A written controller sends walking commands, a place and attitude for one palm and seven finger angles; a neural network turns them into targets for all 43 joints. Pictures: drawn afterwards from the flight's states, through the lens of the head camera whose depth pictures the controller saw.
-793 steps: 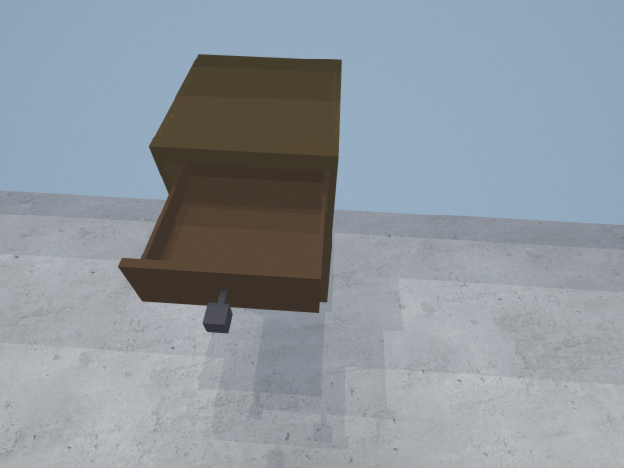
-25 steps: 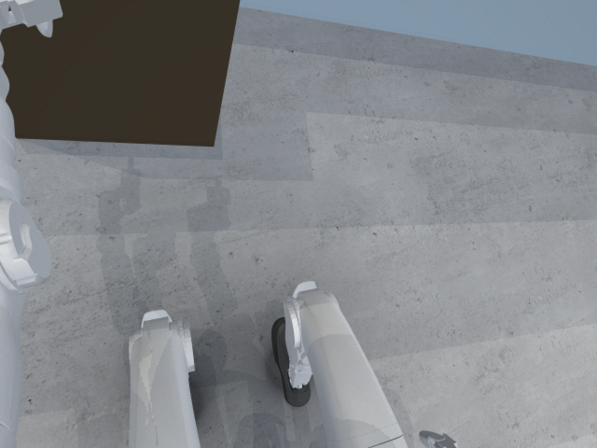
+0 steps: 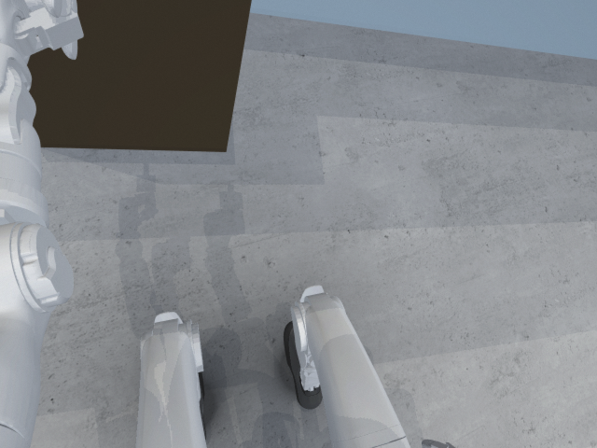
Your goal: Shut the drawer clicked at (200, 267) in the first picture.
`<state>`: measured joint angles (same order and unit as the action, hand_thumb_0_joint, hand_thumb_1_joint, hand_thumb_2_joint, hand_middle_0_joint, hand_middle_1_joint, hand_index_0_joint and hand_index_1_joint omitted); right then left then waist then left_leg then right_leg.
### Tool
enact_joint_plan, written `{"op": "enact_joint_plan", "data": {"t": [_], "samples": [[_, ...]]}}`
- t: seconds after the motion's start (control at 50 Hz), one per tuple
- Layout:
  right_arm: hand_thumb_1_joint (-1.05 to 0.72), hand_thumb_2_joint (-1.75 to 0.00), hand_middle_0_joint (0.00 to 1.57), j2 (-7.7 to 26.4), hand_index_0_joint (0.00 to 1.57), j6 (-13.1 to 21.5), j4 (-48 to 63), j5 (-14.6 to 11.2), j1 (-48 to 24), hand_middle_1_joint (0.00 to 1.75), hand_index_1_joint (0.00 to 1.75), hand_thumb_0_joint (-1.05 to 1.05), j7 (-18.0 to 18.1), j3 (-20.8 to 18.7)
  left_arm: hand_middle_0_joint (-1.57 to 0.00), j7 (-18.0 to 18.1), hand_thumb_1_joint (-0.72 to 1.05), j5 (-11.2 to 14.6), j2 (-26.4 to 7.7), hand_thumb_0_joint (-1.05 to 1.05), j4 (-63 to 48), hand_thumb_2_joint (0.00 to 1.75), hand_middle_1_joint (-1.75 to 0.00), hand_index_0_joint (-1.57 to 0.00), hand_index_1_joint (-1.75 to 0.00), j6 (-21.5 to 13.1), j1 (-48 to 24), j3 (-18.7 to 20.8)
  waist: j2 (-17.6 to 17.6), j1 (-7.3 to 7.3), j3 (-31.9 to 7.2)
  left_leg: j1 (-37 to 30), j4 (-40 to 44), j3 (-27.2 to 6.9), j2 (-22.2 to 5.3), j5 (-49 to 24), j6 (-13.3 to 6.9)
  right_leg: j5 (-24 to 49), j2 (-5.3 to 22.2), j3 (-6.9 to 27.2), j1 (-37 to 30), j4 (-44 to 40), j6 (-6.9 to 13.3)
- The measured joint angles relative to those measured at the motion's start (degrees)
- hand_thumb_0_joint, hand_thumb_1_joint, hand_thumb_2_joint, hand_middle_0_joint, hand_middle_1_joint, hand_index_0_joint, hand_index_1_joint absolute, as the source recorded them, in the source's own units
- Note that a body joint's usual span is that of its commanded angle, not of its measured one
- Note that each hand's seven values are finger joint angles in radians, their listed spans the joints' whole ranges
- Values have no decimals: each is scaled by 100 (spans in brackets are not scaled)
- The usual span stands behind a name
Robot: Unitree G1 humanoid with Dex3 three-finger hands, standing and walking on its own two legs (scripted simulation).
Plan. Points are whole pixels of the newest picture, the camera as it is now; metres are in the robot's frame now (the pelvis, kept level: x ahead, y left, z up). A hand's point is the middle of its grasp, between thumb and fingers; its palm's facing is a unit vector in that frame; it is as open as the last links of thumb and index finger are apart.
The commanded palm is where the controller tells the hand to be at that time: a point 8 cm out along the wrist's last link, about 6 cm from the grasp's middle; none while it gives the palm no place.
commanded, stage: pull the fist back off the drawer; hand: left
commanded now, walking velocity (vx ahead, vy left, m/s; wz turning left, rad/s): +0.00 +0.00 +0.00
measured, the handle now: out of the picture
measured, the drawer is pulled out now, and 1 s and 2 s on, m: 0.00 0.00 0.00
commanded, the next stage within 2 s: draw the hand back to the body in 0.18 s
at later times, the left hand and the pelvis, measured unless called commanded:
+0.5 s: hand (41, 39) +0.52 +0.19 +0.09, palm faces -0.06 -0.99 -0.11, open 3.3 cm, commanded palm +0.49 +0.22 +0.12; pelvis +0.05 -0.01 +0.07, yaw +2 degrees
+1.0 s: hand out of the picture +0.37 +0.22 +0.24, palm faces +0.22 -0.93 -0.28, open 3.3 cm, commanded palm +0.34 +0.26 +0.28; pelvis +0.10 -0.02 +0.20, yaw +5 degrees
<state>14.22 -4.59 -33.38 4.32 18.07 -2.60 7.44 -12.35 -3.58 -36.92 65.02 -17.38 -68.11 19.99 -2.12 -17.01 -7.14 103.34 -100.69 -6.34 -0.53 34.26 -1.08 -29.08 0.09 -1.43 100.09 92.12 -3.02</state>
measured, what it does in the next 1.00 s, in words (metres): rises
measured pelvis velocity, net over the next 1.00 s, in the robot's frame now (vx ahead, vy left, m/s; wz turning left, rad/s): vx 0.10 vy -0.02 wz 0.09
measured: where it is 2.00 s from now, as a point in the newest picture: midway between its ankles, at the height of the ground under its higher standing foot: (250, 398)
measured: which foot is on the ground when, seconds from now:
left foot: down 0.00-1.00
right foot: down 0.00-1.00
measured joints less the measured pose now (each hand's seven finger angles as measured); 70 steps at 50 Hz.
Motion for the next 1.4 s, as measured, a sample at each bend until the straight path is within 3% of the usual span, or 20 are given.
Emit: {"op": "enact_joint_plan", "data": {"t": [0.16,0.32,0.4,0.48,0.56,0.68,0.8,0.9,0.98,1.06,1.14,1.26,1.4], "samples": [[-90,-90,21,-38,20,-156,142,-60,-117,30,30,0,-68,-116,-140,62,85,165,418,3,-556,89,-160,-140,-160,-92,728,167,-44,188,-119,-368,191,114,-65,167,-3,-136,-32,101,-276,-126,-51],[-90,-90,21,-9,20,-223,208,-76,-295,30,30,0,-56,-221,-140,-6,89,253,536,2,-556,90,-160,-140,-160,-243,912,185,-45,325,-181,-562,280,119,-65,299,54,-295,-14,103,-422,-135,-75],[-90,-90,21,-23,20,-358,347,-202,-352,30,30,0,-85,-375,-140,-171,89,502,742,2,-1882,90,-160,-140,-160,-113,1832,316,-94,459,-164,-827,465,141,-121,343,96,-313,-52,120,-649,-304,-109],[-90,-90,20,-74,20,-396,477,-443,-384,30,30,0,-102,-477,-140,-315,90,902,1083,2,-3431,90,-160,-140,-160,326,3160,95,-81,758,-103,-1563,1071,232,-169,252,113,-224,-70,177,-1324,-841,-97],[-90,-90,20,-70,20,-208,513,-625,-451,30,30,0,6,-449,-140,-299,90,1237,1396,2,-4270,90,-160,-140,-160,774,4217,-227,-48,1040,-149,-2456,1844,248,-154,48,138,-85,-26,153,-2207,-1543,-43],[-90,-90,21,-10,20,253,499,-667,-606,30,30,0,239,-496,-140,-114,90,1511,1655,2,-4489,90,-160,-140,-160,586,5024,-518,46,1256,-354,-3648,2685,160,-111,-149,202,23,45,22,-3439,-2328,45],[-90,-90,20,116,20,396,712,-714,-692,30,30,0,349,-568,-140,-363,90,1559,1746,1,-4540,90,-160,-140,-160,457,5651,-868,63,1305,-342,-4675,3247,134,-115,-235,214,93,57,-34,-4491,-2895,76],[-90,-90,20,-31,20,165,1023,-713,-581,30,30,0,583,-611,-140,746,90,966,1824,1,-5385,90,-160,-140,-160,1164,6689,-1192,139,1380,-141,-5795,4108,358,-123,-460,200,299,74,152,-5482,-3615,61],[-90,-90,20,-121,20,177,1081,-683,-399,30,30,1,756,-532,-140,1435,90,777,1830,1,-6140,89,-160,-140,-160,1568,7498,-1247,66,1451,-56,-6542,4714,424,-115,-628,180,449,96,190,-6200,-4177,67],[-90,-90,20,-173,20,293,897,-664,-267,30,30,1,841,-458,-140,1828,90,700,1740,1,-6671,89,-160,-140,-160,1755,7906,-1176,-19,1574,13,-7151,5139,417,-96,-734,179,533,124,163,-6820,-4590,64],[-90,-90,20,-185,20,450,675,-650,-217,30,30,1,831,-412,-140,1974,90,678,1753,1,-7168,89,-160,-140,-160,1794,8235,-1121,-126,1678,64,-7693,5512,429,-81,-830,172,619,146,159,-7359,-4952,59],[-90,-90,21,-208,20,690,453,-622,-268,30,30,1,786,-400,-140,1919,90,715,1822,1,-7942,89,-160,-140,-160,1713,8950,-1052,-209,1752,152,-8404,6039,506,-73,-983,166,745,164,214,-8010,-5393,56],[-90,-90,21,-210,20,1021,305,-584,-331,30,30,1,782,-470,-140,1899,90,732,1653,1,-8870,89,-160,-140,-160,1584,9629,-567,-179,1912,272,-8944,6464,519,-117,-1147,204,896,125,210,-8528,-5784,94]]}}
